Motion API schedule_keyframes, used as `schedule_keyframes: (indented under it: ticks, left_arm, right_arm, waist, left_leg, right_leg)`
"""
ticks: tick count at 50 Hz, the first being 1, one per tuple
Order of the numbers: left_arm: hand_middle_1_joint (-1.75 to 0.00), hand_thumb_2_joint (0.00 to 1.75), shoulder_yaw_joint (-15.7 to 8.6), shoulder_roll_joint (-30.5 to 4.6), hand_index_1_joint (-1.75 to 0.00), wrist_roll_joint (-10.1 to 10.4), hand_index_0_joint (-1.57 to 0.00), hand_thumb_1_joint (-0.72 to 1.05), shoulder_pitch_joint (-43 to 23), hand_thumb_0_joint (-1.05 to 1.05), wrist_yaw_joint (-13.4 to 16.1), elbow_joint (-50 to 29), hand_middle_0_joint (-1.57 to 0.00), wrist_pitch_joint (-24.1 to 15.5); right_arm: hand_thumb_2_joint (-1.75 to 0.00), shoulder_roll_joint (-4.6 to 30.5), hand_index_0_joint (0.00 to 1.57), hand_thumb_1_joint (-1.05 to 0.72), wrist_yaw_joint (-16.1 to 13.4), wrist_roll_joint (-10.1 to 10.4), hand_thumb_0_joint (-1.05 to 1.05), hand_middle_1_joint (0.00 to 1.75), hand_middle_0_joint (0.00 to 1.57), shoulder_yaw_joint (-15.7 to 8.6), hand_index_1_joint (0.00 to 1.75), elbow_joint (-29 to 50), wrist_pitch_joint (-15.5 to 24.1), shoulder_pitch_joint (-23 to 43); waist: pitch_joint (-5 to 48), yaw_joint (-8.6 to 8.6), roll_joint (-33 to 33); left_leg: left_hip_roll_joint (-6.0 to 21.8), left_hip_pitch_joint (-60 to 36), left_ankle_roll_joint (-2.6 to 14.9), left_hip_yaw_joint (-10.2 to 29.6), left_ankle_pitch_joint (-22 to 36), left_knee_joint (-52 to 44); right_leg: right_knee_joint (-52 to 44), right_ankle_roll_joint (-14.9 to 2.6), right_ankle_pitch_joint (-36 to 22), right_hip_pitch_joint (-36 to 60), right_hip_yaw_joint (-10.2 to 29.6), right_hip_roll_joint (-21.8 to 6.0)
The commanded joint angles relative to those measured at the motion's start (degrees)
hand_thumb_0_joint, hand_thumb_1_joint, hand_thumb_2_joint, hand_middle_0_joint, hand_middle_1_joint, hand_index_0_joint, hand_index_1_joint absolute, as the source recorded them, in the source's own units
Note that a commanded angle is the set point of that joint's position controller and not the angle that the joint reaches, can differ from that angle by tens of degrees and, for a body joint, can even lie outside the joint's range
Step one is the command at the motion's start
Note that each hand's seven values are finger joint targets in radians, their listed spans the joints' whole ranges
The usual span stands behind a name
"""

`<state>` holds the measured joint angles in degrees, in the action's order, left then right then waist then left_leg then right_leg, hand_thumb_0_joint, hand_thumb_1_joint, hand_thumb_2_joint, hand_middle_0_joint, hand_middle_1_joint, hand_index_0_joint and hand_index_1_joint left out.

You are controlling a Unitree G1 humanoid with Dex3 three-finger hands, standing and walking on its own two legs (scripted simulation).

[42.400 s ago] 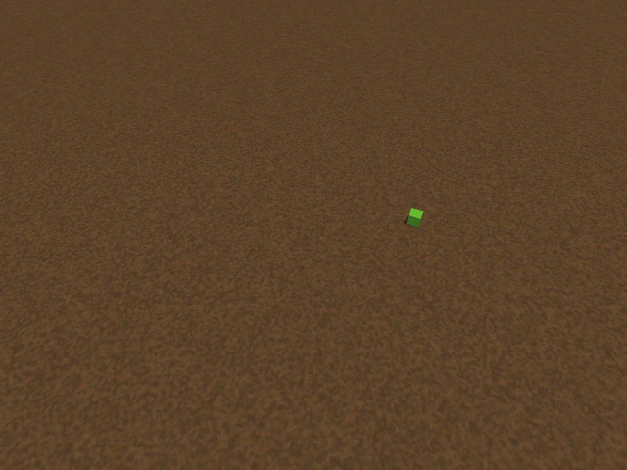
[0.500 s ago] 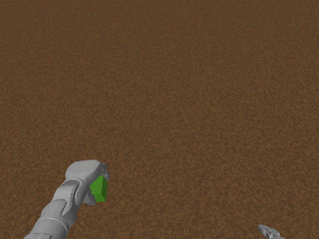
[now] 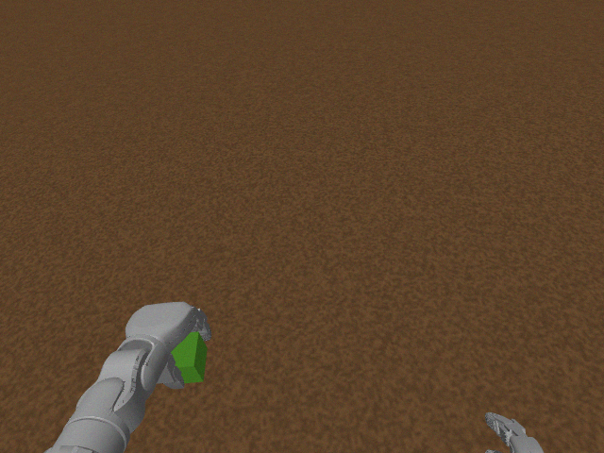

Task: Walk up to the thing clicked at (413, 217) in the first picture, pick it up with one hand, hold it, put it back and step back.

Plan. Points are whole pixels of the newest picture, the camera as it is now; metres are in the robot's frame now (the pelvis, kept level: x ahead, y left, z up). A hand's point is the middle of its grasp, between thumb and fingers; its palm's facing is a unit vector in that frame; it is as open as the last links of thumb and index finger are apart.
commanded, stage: hold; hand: left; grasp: from above
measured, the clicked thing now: (183, 358) +0.30 +0.21 -0.07
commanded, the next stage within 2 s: crouch in 0.52 s
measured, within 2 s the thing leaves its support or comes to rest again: neither
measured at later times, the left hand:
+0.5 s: hand (173, 351) +0.30 +0.22 -0.04, palm faces -0.46 -0.04 -0.89, open 8.3 cm
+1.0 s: hand (188, 368) +0.30 +0.22 -0.11, palm faces -0.47 +0.00 -0.88, open 8.3 cm
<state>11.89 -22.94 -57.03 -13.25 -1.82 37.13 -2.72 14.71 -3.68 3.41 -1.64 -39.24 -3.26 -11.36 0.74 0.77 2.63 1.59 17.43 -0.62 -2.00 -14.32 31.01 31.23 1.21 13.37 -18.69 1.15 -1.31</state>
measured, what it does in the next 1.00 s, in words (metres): stands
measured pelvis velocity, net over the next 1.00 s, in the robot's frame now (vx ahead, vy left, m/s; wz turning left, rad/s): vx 0.00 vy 0.00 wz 0.02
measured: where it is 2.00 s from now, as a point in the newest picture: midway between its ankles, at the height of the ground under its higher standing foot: outside the picture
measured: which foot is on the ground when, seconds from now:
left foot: down 0.00-1.00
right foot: down 0.00-1.00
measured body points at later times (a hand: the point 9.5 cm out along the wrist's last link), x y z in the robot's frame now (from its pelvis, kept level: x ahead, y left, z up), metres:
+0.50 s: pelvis +0.01 +0.00 +0.00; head +0.02 -0.02 +0.45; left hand +0.32 +0.22 +0.01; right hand +0.15 -0.26 -0.11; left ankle +0.02 +0.13 -0.73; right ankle +0.03 -0.13 -0.73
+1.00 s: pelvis +0.00 +0.00 -0.02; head +0.05 +0.00 +0.43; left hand +0.32 +0.21 -0.06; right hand +0.12 -0.27 -0.14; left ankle +0.02 +0.13 -0.73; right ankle +0.03 -0.13 -0.73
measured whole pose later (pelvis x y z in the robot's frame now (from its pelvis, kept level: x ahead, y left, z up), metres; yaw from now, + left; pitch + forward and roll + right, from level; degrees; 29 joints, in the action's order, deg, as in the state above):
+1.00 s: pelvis +0.00 +0.00 -0.02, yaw +1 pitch +8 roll +0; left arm 12.4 -20.0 -63.8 -20.2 11.7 54.3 -4.3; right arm 14.5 -1.5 1.3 -2.8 -40.4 -3.8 -11.6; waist 2.6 2.6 0.2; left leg 1.4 31.0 -0.7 -0.6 -18.6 41.8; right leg 41.2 1.2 17.7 -31.4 0.1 -1.6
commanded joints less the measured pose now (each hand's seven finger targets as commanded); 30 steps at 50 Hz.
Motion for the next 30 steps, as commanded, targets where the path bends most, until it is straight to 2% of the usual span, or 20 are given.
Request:
schedule_keyframes:
  ticks: [1, 3, 7, 9, 12, 13, 14, 15, 16, 17, 20, 22, 24, 26, 30]
  left_arm:
    - [-0.27, 0.46, -6.5, -12.3, -0.29, 0.4, -1.15, 0.74, -20.3, 0.0, 2.1, -12.9, -1.16, -0.2]
    - [-0.27, 0.47, -6.6, -12.4, -0.29, 0.4, -1.15, 0.75, -19.7, 0.0, 2.0, -12.9, -1.17, -0.3]
    - [-0.25, 0.48, -6.2, -12.0, -0.27, 0.4, -1.16, 0.74, -19.9, 0.0, 1.9, -13.5, -1.18, -0.5]
    - [-0.25, 0.47, -7.1, -12.5, -0.27, 0.1, -1.14, 0.72, -18.3, 0.0, 2.2, -11.8, -1.17, -0.5]
    - [-0.27, 0.48, -7.3, -13.8, -0.29, 0.2, -1.16, 0.75, -23.5, 0.0, 2.8, -14.8, -1.17, -1.1]
    - [-0.26, 0.49, -6.6, -12.7, -0.28, 0.0, -1.16, 0.75, -22.2, 0.0, 3.1, -13.0, -1.18, -0.9]
    - [-0.27, 0.47, -6.9, -13.0, -0.29, 0.2, -1.16, 0.75, -23.2, 0.0, 3.4, -14.6, -1.17, -1.1]
    - [-0.27, 0.49, -7.8, -13.3, -0.29, 0.2, -1.17, 0.76, -21.2, 0.0, 3.7, -12.3, -1.18, -0.8]
    - [-0.28, 0.49, -6.1, -11.5, -0.3, 0.3, -1.16, 0.75, -20.2, 0.0, 3.7, -11.7, -1.17, -0.6]
    - [-0.27, 0.48, -6.5, -11.4, -0.29, -0.2, -1.15, 0.73, -18.2, 0.0, 3.8, -10.7, -1.16, -0.3]
    - [-0.27, 0.49, -6.4, -12.3, -0.29, -0.3, -1.15, 0.74, -20.5, 0.0, 3.8, -12.2, -1.17, 0.1]
    - [-0.26, 0.51, -6.4, -12.6, -0.28, -0.4, -1.14, 0.72, -22.0, 0.0, 3.7, -11.6, -1.17, 0.1]
    - [-0.28, 0.49, -6.6, -12.4, -0.3, -0.3, -1.14, 0.73, -21.1, 0.0, 3.7, -12.1, -1.16, 0.1]
    - [-0.27, 0.48, -5.2, -10.7, -0.28, -0.3, -1.15, 0.74, -19.9, 0.0, 3.4, -11.4, -1.16, 0.4]
    - [-0.24, 0.45, -7.0, -12.7, -0.26, -0.2, -1.14, 0.72, -19.2, 0.0, 3.0, -11.5, -1.16, 0.1]
  right_arm:
    - [-0.9, 7.2, 0.2, -0.9, -0.4, 0.0, 0.0, 0.3, 0.2, -2.4, 0.3, 8.0, 2.3, 5.5]
    - [-0.9, 7.2, 0.2, -0.9, -0.4, 0.1, 0.0, 0.3, 0.2, -2.5, 0.3, 8.0, 2.3, 5.7]
    - [-0.9, 7.0, 0.2, -0.9, -0.5, 0.0, 0.0, 0.3, 0.2, -2.3, 0.3, 7.9, 2.2, 5.7]
    - [-0.9, 7.1, 0.2, -0.9, -0.5, 0.1, 0.0, 0.3, 0.2, -2.5, 0.3, 7.8, 2.0, 5.3]
    - [-0.9, 7.0, 0.2, -0.9, -0.7, 0.0, 0.0, 0.3, 0.2, -2.4, 0.3, 7.5, 1.9, 5.4]
    - [-0.9, 6.9, 0.2, -0.9, -0.6, -0.1, 0.0, 0.3, 0.2, -2.3, 0.3, 7.1, 2.0, 5.4]
    - [-0.9, 6.9, 0.2, -0.9, -0.7, 0.0, 0.0, 0.3, 0.2, -2.4, 0.3, 7.2, 2.0, 5.2]
    - [-0.9, 7.0, 0.2, -0.9, -0.6, -0.1, 0.0, 0.3, 0.2, -2.5, 0.3, 7.0, 1.9, 5.3]
    - [-0.9, 7.0, 0.2, -0.9, -0.6, 0.1, 0.0, 0.3, 0.2, -2.4, 0.3, 7.2, 1.9, 5.3]
    - [-0.9, 7.1, 0.2, -0.9, -0.5, 0.0, 0.0, 0.3, 0.2, -2.6, 0.3, 7.0, 1.8, 5.1]
    - [-0.9, 7.1, 0.2, -0.9, -0.4, -0.1, 0.0, 0.3, 0.2, -2.9, 0.3, 6.8, 1.5, 5.1]
    - [-0.9, 7.2, 0.2, -0.9, -0.4, -0.1, 0.0, 0.3, 0.2, -2.9, 0.3, 6.7, 1.5, 4.8]
    - [-0.9, 7.0, 0.2, -0.9, -0.4, 0.0, 0.0, 0.3, 0.2, -2.9, 0.3, 6.9, 1.4, 5.0]
    - [-0.9, 7.0, 0.2, -0.9, -0.4, 0.0, 0.0, 0.3, 0.2, -2.9, 0.3, 6.9, 1.4, 4.8]
    - [-0.9, 7.1, 0.2, -0.9, -0.3, 0.0, 0.0, 0.3, 0.2, -3.1, 0.3, 6.9, 1.1, 4.6]
  waist:
    - [12.6, -0.46, -0.8]
    - [13.0, -0.75, -0.8]
    - [12.9, -0.2, -1.4]
    - [13.1, -0.45, -1.6]
    - [15.0, -0.34, -0.2]
    - [14.5, -0.08, -0.7]
    - [15.5, -0.33, 0.1]
    - [15.0, -0.47, -0.3]
    - [13.8, -0.34, -1.1]
    - [13.4, -0.3, -1.7]
    - [15.1, -0.52, -1.0]
    - [14.6, -0.16, -1.4]
    - [15.1, -0.68, -0.5]
    - [14.8, -0.06, -2.1]
    - [14.1, -0.93, -0.5]
  left_leg:
    - [-2.3, -6.1, 1.17, 0.3, 4.7, -5.4]
    - [-2.3, -6.5, 1.02, 0.5, 4.9, -5.6]
    - [-2.3, -6.9, 1.21, 0.5, 5.5, -5.6]
    - [-2.5, -7.1, 1.23, 0.3, 6.8, -5.4]
    - [-2.5, -8.0, 1.18, 0.2, 7.6, -5.1]
    - [-2.5, -8.2, 1.22, 0.2, 7.5, -5.0]
    - [-2.6, -8.3, 1.16, 0.1, 7.8, -5.1]
    - [-2.6, -8.3, 1.15, 0.1, 7.9, -5.1]
    - [-2.4, -7.8, 1.03, 0.3, 7.9, -5.4]
    - [-2.4, -7.8, 1.15, 0.2, 8.4, -5.3]
    - [-2.3, -8.4, 1.03, 0.4, 11.0, -5.0]
    - [-2.5, -8.2, 1.12, 0.3, 10.1, -4.8]
    - [-2.8, -8.3, 1.14, -0.1, 10.0, -5.0]
    - [-2.7, -8.5, 1.33, 0.0, 10.7, -4.8]
    - [-2.4, -8.2, 1.02, 0.2, 11.0, -5.2]
  right_leg:
    - [-5.9, -1.63, -2.6, 2.8, -1.0, 2.5]
    - [-5.9, -1.7, -2.6, 2.8, -1.1, 2.6]
    - [-6.2, -1.57, -3.4, 3.1, -0.9, 2.5]
    - [-6.1, -1.52, -4.6, 3.4, -0.9, 2.4]
    - [-6.0, -1.5, -5.4, 3.6, -0.9, 2.4]
    - [-6.0, -1.45, -5.4, 3.5, -0.9, 2.3]
    - [-6.0, -1.48, -5.8, 4.0, -0.9, 2.3]
    - [-6.0, -1.44, -5.8, 3.9, -0.9, 2.3]
    - [-6.0, -1.61, -5.5, 3.6, -1.3, 2.6]
    - [-6.1, -1.58, -6.0, 3.9, -1.2, 2.4]
    - [-5.5, -1.6, -8.5, 4.7, -1.4, 2.4]
    - [-6.0, -1.46, -7.8, 4.5, -1.2, 2.3]
    - [-6.2, -1.48, -7.9, 4.8, -1.0, 2.1]
    - [-6.2, -1.31, -8.8, 4.9, -1.1, 2.1]
    - [-6.1, -1.64, -8.6, 5.3, -1.4, 2.3]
